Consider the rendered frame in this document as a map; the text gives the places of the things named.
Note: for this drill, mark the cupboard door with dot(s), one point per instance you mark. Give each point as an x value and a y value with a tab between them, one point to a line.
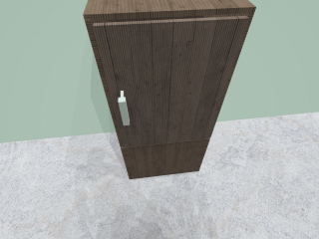
173	73

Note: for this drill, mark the handle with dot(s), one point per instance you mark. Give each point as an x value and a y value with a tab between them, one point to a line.
124	109

